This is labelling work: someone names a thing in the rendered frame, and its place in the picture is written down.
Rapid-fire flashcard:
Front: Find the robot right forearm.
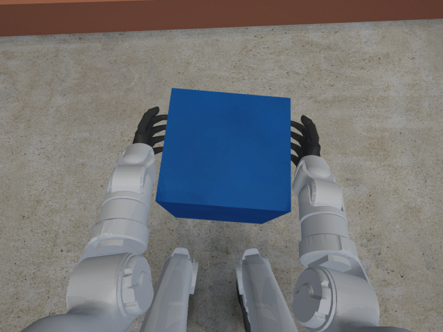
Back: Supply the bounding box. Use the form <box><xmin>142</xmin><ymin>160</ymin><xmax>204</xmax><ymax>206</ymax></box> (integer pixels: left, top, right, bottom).
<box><xmin>292</xmin><ymin>155</ymin><xmax>372</xmax><ymax>286</ymax></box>

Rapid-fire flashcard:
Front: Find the robot right upper arm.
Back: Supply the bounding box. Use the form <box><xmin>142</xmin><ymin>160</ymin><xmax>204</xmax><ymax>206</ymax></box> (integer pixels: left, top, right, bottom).
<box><xmin>291</xmin><ymin>266</ymin><xmax>412</xmax><ymax>332</ymax></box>

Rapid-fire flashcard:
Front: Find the robot right thigh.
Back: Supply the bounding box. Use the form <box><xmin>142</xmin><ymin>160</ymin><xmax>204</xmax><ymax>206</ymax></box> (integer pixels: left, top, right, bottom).
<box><xmin>235</xmin><ymin>254</ymin><xmax>298</xmax><ymax>332</ymax></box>

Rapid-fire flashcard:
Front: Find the robot left upper arm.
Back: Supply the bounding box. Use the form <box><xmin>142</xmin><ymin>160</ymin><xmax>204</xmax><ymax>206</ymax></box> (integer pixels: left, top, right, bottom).
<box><xmin>20</xmin><ymin>252</ymin><xmax>154</xmax><ymax>332</ymax></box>

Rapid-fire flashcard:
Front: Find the left robot hand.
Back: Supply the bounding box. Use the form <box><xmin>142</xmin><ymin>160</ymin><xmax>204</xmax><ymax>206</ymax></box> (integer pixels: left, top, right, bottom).
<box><xmin>132</xmin><ymin>107</ymin><xmax>168</xmax><ymax>155</ymax></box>

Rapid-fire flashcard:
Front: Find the left robot shin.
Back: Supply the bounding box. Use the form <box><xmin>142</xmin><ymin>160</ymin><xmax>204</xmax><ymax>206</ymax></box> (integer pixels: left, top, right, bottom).
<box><xmin>162</xmin><ymin>248</ymin><xmax>190</xmax><ymax>268</ymax></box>

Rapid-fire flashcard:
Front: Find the right robot hand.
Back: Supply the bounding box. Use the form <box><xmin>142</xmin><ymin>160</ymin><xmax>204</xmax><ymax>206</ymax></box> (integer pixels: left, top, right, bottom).
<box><xmin>291</xmin><ymin>115</ymin><xmax>320</xmax><ymax>167</ymax></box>

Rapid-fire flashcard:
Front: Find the carton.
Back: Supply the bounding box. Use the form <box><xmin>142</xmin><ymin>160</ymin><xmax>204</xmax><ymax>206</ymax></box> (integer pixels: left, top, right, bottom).
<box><xmin>155</xmin><ymin>88</ymin><xmax>291</xmax><ymax>224</ymax></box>

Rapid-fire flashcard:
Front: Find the robot left forearm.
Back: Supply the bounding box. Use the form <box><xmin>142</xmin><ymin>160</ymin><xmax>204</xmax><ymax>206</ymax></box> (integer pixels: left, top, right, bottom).
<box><xmin>66</xmin><ymin>143</ymin><xmax>156</xmax><ymax>308</ymax></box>

